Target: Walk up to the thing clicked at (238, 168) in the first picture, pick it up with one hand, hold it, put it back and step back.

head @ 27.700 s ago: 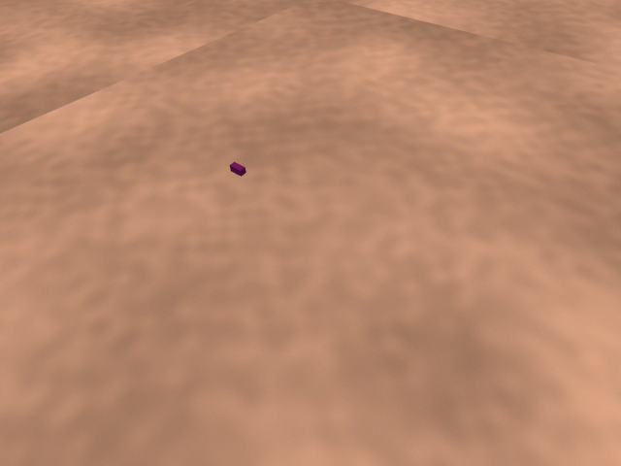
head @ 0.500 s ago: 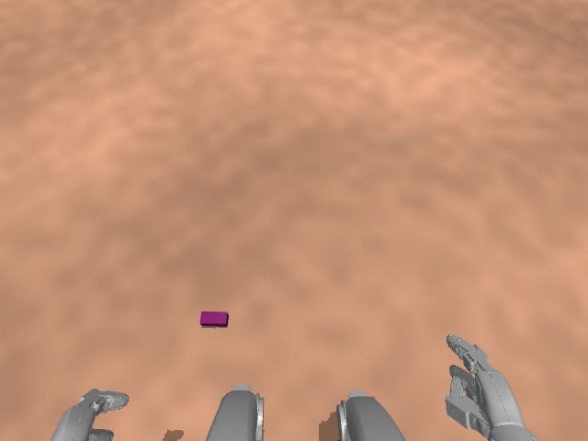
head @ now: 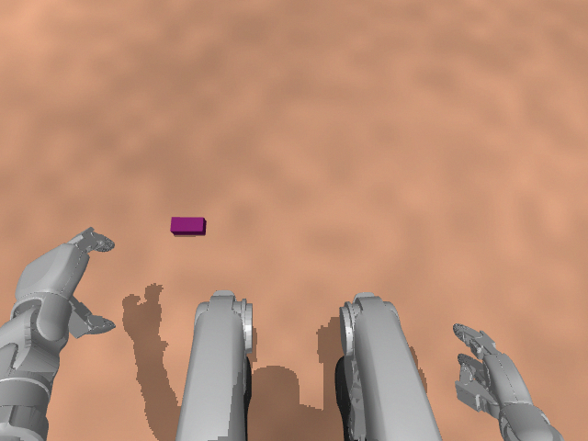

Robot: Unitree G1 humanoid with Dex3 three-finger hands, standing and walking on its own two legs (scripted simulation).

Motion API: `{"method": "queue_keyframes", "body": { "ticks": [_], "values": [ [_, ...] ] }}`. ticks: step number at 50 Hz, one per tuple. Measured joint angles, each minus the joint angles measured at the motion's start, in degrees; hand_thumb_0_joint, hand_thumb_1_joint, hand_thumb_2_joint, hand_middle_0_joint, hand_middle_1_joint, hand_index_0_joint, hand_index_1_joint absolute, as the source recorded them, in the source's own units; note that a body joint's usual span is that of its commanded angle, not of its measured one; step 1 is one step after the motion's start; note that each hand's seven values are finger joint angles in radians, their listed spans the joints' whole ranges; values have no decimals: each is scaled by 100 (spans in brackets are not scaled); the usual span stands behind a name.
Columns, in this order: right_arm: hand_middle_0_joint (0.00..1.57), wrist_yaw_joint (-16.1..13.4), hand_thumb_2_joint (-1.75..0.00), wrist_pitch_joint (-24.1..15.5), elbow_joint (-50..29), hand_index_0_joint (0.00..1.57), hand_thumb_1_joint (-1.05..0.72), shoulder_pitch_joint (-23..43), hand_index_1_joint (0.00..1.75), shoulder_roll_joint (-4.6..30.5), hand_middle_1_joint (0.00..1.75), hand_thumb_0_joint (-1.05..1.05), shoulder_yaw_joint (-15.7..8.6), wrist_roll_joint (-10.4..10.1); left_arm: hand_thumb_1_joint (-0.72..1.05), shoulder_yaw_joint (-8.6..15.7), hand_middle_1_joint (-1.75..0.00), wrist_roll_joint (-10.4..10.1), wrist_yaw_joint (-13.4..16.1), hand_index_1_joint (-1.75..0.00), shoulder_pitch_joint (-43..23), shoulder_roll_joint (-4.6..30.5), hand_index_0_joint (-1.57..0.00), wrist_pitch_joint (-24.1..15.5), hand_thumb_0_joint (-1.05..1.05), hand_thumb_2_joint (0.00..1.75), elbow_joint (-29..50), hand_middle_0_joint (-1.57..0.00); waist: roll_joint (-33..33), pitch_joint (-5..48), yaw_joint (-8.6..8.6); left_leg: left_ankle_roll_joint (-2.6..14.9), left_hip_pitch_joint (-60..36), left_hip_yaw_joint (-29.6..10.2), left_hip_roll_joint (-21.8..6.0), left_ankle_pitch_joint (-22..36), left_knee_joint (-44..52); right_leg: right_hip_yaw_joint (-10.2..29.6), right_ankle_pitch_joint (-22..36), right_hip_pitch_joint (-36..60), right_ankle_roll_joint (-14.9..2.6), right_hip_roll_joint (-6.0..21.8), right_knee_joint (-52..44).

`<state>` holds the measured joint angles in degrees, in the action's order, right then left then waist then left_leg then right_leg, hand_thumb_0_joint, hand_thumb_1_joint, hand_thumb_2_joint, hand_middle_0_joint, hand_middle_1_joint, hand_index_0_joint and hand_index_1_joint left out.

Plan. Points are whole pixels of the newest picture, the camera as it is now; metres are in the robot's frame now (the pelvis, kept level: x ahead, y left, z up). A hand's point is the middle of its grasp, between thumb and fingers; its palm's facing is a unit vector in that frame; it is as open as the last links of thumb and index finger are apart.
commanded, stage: rise first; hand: left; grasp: from above
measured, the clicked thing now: (188, 226) +0.50 +0.26 -0.45
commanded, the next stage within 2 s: none
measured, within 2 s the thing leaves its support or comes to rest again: neither
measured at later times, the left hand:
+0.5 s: hand (120, 257) +0.39 +0.33 -0.25, palm faces -0.47 -0.12 -0.88, open 12.4 cm
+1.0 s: hand (136, 244) +0.42 +0.32 -0.30, palm faces -0.48 -0.01 -0.88, open 11.9 cm
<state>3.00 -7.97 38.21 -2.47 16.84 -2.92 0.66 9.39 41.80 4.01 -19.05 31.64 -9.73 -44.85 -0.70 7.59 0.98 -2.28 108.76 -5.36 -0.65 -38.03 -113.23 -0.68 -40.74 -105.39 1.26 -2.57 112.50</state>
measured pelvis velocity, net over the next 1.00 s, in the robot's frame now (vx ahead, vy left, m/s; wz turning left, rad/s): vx -0.01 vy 0.01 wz -0.10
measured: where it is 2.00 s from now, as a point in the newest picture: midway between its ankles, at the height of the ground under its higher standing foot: (295, 423)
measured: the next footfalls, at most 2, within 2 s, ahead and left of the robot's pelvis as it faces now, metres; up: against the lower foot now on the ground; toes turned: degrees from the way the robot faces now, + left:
none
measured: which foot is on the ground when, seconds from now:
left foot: down 0.00-1.00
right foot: down 0.00-1.00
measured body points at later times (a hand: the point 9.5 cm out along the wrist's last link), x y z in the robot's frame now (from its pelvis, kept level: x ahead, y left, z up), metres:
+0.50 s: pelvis -0.02 +0.01 -0.11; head +0.20 +0.07 +0.28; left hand +0.41 +0.33 -0.20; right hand +0.05 -0.27 -0.22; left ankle +0.08 +0.14 -0.43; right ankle +0.07 -0.12 -0.43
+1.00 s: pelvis -0.01 +0.01 -0.14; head +0.23 +0.07 +0.24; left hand +0.44 +0.32 -0.25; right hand +0.07 -0.27 -0.25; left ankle +0.08 +0.14 -0.43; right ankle +0.07 -0.13 -0.43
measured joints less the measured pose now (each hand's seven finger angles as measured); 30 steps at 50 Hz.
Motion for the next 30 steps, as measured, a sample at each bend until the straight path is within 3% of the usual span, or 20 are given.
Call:
{"method": "queue_keyframes", "body": {
  "ticks": [5, 12, 17, 22, 30],
  "values": [
    [21, 58, -91, 131, 240, 20, -96, -168, 30, -81, 30, 1, 72, 62, -30, 34, -76, 567, -29, -77, -797, 354, -38, -265, 0, 78, -752, -39, 18, -116, 83, -22, 628, -88, 13, 83, -558, -59, 88, -613, 14, -40, 533],
    [21, 131, -91, 310, 446, 20, -96, -482, 30, -105, 30, 1, 158, 161, -28, 25, -73, 1234, 27, -74, -1373, 724, -39, -848, 0, 77, -1425, -40, 49, -252, 266, -5, 1221, -205, 41, 155, -1183, -141, 174, -1150, 61, -84, 1080],
    [21, 202, -90, 458, 538, 20, -93, -579, 30, -85, 30, 1, 241, 280, -26, 81, -69, 1777, 405, -70, -1696, 974, -38, -1265, 0, 78, -1864, -39, 101, -303, 413, 9, 1558, -289, 80, 164, -1558, -203, 171, -1419, 89, -95, 1387],
    [21, 267, -90, 607, 580, 20, -90, -519, 30, -90, 30, 1, 324, 402, -22, 122, -65, 2326, 921, -66, -2031, 1165, -37, -1341, 0, 78, -2316, -39, 149, -364, 539, 13, 1817, -349, 123, 158, -1838, -249, 138, -1606, 99, -92, 1608],
    [21, 346, -89, 738, 567, 20, -89, -319, 30, -172, 30, 1, 374, 562, -19, -72, -59, 2845, 1316, -61, -2420, 1270, -38, -1167, 0, 76, -2740, -40, 207, -430, 639, 54, 2076, -383, 156, 102, -2097, -270, 60, -1799, 153, -89, 1819]
  ]
}}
